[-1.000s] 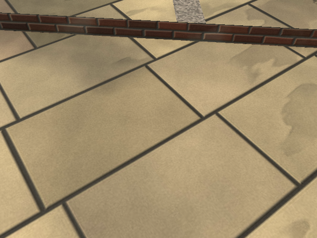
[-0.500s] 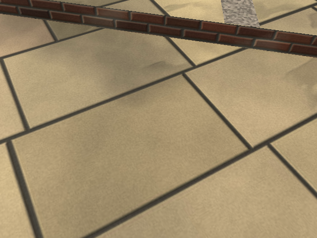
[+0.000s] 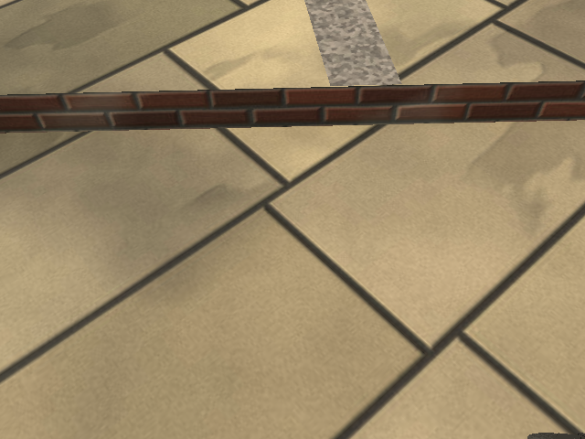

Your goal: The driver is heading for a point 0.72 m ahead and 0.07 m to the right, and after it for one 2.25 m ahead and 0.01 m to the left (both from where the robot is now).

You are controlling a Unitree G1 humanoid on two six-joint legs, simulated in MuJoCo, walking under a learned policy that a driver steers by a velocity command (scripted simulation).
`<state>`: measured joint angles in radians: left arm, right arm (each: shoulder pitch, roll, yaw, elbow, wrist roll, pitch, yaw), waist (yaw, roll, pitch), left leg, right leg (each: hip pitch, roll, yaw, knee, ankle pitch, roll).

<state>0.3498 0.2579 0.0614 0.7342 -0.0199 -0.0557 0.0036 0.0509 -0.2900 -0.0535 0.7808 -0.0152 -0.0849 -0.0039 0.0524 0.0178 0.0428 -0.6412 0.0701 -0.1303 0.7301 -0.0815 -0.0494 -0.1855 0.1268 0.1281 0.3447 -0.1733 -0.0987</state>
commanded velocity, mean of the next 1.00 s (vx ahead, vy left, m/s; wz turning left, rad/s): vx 0.50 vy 0.00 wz -0.40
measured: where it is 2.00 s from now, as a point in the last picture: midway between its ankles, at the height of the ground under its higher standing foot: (399, 237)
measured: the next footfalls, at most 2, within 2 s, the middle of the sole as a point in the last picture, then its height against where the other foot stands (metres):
left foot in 0.18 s outside the picture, level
right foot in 0.72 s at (413, 423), level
